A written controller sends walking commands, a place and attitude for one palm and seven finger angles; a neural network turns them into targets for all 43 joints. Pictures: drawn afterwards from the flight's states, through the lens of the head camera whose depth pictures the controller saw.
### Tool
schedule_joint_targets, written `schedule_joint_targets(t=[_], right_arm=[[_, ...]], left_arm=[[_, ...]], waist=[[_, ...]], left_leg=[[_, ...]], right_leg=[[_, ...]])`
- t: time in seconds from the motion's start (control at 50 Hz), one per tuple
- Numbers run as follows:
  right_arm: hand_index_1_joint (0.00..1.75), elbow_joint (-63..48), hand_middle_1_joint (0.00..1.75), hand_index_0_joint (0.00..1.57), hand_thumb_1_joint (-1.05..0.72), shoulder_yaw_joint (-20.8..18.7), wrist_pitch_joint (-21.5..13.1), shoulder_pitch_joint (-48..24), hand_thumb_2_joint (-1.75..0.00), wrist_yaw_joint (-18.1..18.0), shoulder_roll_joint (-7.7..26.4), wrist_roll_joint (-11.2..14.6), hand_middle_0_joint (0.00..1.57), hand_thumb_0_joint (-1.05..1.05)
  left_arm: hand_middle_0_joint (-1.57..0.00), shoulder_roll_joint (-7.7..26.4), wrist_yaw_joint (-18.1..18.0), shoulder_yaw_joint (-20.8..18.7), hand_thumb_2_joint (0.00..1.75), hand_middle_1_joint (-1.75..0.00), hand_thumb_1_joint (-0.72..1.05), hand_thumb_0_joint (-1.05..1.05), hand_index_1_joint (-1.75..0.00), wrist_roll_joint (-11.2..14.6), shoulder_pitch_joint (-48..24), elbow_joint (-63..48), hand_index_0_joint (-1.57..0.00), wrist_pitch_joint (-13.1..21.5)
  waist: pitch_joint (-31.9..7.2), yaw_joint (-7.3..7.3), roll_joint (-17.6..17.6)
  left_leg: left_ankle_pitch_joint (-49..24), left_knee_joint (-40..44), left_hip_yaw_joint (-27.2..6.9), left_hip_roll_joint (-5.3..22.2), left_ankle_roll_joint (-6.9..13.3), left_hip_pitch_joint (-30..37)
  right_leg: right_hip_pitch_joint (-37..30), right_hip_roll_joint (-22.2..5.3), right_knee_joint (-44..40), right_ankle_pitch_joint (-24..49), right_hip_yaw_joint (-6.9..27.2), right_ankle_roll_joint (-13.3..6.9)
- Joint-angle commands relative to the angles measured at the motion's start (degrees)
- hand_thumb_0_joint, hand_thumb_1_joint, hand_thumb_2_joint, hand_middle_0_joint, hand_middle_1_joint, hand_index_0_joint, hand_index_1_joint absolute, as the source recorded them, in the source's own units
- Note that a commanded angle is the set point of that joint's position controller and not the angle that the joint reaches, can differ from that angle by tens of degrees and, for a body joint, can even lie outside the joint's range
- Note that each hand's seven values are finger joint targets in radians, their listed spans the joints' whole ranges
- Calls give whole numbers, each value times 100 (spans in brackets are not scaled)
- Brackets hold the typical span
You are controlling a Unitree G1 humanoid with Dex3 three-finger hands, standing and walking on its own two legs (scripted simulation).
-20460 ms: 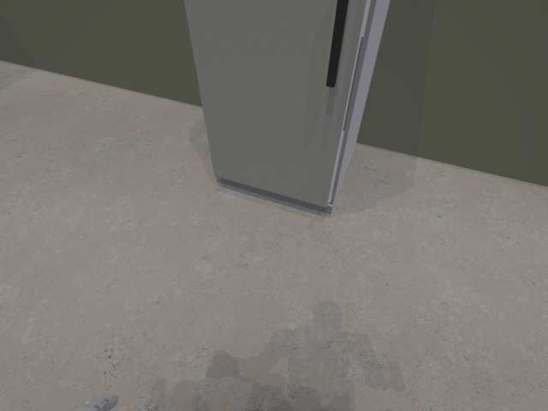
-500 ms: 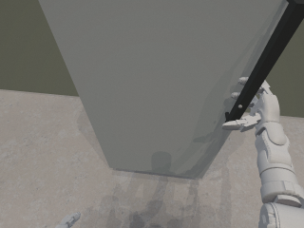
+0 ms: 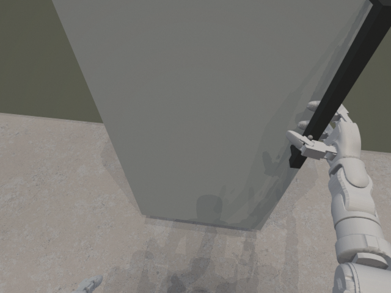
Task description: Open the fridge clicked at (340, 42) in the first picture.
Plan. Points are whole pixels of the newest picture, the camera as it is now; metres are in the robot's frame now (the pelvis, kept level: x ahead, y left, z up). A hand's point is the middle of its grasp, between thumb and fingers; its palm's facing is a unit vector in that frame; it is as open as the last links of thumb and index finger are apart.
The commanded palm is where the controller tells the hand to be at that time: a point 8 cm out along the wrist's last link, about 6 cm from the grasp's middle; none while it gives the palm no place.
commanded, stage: grip the handle and tug to test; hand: right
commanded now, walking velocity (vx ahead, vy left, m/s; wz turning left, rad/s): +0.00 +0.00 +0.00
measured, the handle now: (324, 101) +0.48 -0.21 +0.16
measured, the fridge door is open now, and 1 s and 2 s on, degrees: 0 0 7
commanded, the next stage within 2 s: pull the door a little, standing still in 0.96 s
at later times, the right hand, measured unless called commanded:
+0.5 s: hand (309, 136) +0.42 -0.18 +0.11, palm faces +0.06 +1.00 +0.00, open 6.1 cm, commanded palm +0.39 -0.23 +0.11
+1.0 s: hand (308, 137) +0.42 -0.18 +0.11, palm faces +0.05 +1.00 +0.00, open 6.2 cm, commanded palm +0.36 -0.22 +0.11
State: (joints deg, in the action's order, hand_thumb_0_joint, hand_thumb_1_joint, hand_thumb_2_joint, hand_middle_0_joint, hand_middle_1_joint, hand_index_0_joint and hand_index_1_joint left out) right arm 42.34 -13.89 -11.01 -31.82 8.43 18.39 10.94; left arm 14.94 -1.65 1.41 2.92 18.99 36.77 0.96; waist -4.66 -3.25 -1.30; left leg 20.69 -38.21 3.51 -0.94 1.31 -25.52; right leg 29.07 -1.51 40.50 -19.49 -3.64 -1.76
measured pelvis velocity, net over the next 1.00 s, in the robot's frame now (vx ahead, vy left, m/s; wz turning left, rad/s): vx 0.02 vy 0.00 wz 0.04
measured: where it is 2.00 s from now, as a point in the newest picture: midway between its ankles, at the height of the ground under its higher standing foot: outside the picture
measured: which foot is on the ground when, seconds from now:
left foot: down 0.00-1.00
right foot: down 0.00-1.00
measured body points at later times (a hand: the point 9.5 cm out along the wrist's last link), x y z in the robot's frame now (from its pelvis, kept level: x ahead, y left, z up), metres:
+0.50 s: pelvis +0.00 +0.00 +0.00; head +0.03 +0.00 +0.45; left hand +0.09 +0.26 -0.11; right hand +0.41 -0.24 +0.12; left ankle -0.02 +0.11 -0.72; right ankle +0.01 -0.10 -0.72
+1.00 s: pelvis +0.02 +0.00 +0.00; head +0.05 +0.00 +0.45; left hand +0.11 +0.26 -0.10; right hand +0.41 -0.23 +0.12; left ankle -0.02 +0.11 -0.72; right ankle +0.01 -0.10 -0.72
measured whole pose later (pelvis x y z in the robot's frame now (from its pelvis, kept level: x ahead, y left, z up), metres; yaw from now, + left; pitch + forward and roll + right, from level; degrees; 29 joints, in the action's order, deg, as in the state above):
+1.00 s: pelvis +0.02 +0.00 +0.00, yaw +2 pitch +9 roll +1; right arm 26.8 -15.9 -6.1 -19.4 7.2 17.9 13.1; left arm 14.8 -0.6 0.7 3.2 19.1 33.7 1.0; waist -6.0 -4.0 -1.6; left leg 21.0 -36.0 1.0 -1.8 1.2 -23.4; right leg 25.7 -2.2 37.9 -20.6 -5.9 -1.5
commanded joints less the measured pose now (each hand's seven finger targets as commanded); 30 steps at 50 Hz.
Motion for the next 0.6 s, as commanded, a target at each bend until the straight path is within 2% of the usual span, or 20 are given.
schedule_joint_targets(t=[0.0,0.02,0.04,0.06,0.08,0.1,0.12,0.14,0.2,0.24,0.26,0.3,0.32,0.34,0.38,0.42,0.46,0.52,0.54,0.58], right_arm=[[136,-1375,136,42,-62,-47,-449,-2403,-78,143,908,19,42,0],[137,-1355,137,43,-67,-52,-458,-2388,-80,130,914,27,43,0],[137,-1324,137,43,-71,-27,-448,-2393,-82,134,847,40,43,0],[138,-1296,138,44,-76,-86,-447,-2480,-84,121,957,19,44,0],[139,-1269,139,44,-81,-37,-436,-2396,-86,126,877,10,44,0],[139,-1271,139,44,-85,112,-427,-2459,-88,144,712,20,44,0],[140,-1288,140,45,-90,-17,-456,-2470,-90,121,883,11,45,0],[140,-1244,140,45,-90,64,-442,-2440,-90,128,784,-5,45,0],[140,-1029,140,45,-90,83,-428,-2694,-90,116,809,-45,45,0],[140,-981,140,45,-90,-47,-447,-2673,-90,108,942,-45,45,0],[140,-908,140,45,-90,81,-442,-2843,-90,119,868,-63,45,0],[140,-908,140,45,-90,70,-472,-3045,-90,125,865,-73,45,0],[140,-911,140,45,-90,55,-488,-2961,-90,121,879,-64,45,0],[140,-818,140,45,-90,-45,-481,-2810,-90,129,955,-60,45,0],[140,-812,140,45,-90,93,-489,-2979,-90,166,825,-40,45,0],[140,-852,140,45,-90,-72,-538,-2887,-90,156,1040,-42,45,0],[140,-862,140,45,-90,-112,-529,-2756,-90,190,1040,-17,45,0],[140,-882,140,45,-90,42,-554,-2804,-90,224,905,3,45,0],[140,-768,140,45,-90,-117,-536,-2674,-90,218,1029,18,45,0],[140,-919,140,45,-90,-148,-531,-2665,-90,247,1102,27,45,0]], left_arm=[[-20,831,-60,-339,90,-30,90,0,-30,0,43,-600,-20,243],[-20,836,-58,-343,90,-30,90,0,-30,-13,84,-596,-20,241],[-20,828,-57,-342,90,-30,90,0,-30,-4,43,-603,-20,252],[-20,840,-62,-343,90,-30,90,0,-30,-6,65,-572,-20,245],[-20,832,-60,-344,90,-30,90,0,-30,-2,62,-592,-20,245],[-20,819,-48,-333,90,-30,90,0,-30,-1,45,-601,-20,253],[-20,840,-52,-353,90,-30,90,0,-30,-10,95,-573,-20,244],[-20,833,-48,-344,90,-30,90,0,-30,4,58,-598,-20,242],[-20,835,-67,-335,90,-30,90,0,-30,-3,84,-536,-20,233],[-20,858,-71,-344,90,-30,90,0,-30,-14,107,-547,-20,229],[-20,845,-90,-322,90,-30,90,0,-30,-5,87,-534,-20,220],[-20,837,-88,-330,90,-30,90,0,-30,-14,105,-510,-20,230],[-20,844,-86,-341,90,-30,90,0,-30,-29,146,-515,-20,229],[-20,846,-89,-337,90,-30,90,0,-30,-16,132,-516,-20,225],[-20,825,-75,-309,90,-30,90,0,-30,-11,95,-523,-20,230],[-20,848,-81,-321,90,-30,90,0,-30,-30,137,-527,-20,219],[-20,835,-71,-317,90,-30,90,0,-30,-16,96,-568,-20,216],[-20,817,-73,-305,90,-30,90,0,-30,-5,72,-599,-20,207],[-20,834,-77,-305,90,-30,90,0,-30,1,71,-597,-20,210],[-20,836,-81,-296,90,-30,90,0,-30,-1,51,-638,-20,210]], waist=[[-1783,-29,-232],[-1778,-36,-73],[-1818,-31,-140],[-1788,-41,-130],[-1786,-17,-176],[-1740,-64,-227],[-1780,-55,-48],[-1768,-53,-145],[-1614,-114,-187],[-1732,-82,-21],[-1591,-169,25],[-1696,-149,-166],[-1765,-151,4],[-1804,-95,-45],[-1685,-130,-111],[-1808,-81,-58],[-1852,-49,-110],[-1695,-109,-40],[-1694,-42,-6],[-1774,-32,-95]], left_leg=[[-2133,340,-141,-124,10,144],[-2117,346,-131,-134,15,180],[-2130,344,-151,-128,3,157],[-2118,338,-142,-127,8,148],[-2091,335,-137,-128,13,138],[-2043,348,-118,-128,10,66],[-2056,340,-115,-129,18,149],[-2049,339,-137,-130,12,85],[-1824,378,-128,-129,11,-84],[-1865,370,-148,-126,6,19],[-1837,397,-155,-118,-7,-20],[-1750,382,-148,-114,8,-86],[-1854,375,-153,-119,5,14],[-1898,363,-169,-109,5,27],[-1806,380,-151,-109,3,-25],[-1881,372,-178,-109,16,104],[-2061,346,-197,-108,2,168],[-1935,380,-189,-109,5,154],[-1924,384,-206,-114,1,171],[-1957,379,-216,-103,-4,244]], right_leg=[[-1631,54,-353,2059,486,6],[-1601,47,-331,2077,505,-7],[-1601,57,-339,2025,484,-8],[-1593,51,-342,2028,508,2],[-1600,58,-349,2034,500,8],[-1622,58,-353,1992,508,8],[-1582,46,-321,2031,524,-2],[-1598,55,-339,1991,511,-2],[-1566,52,-356,1766,540,9],[-1498,66,-341,1739,527,-16],[-1427,72,-353,1649,519,-27],[-1520,83,-349,1598,539,-13],[-1505,84,-307,1703,525,-37],[-1493,84,-316,1734,525,-28],[-1438,94,-336,1603,526,-19],[-1433,98,-296,1690,517,-39],[-1414,103,-293,1772,472,-39],[-1313,107,-299,1621,468,-54],[-1258,116,-315,1549,460,-54],[-1271,123,-345,1544,444,-53]])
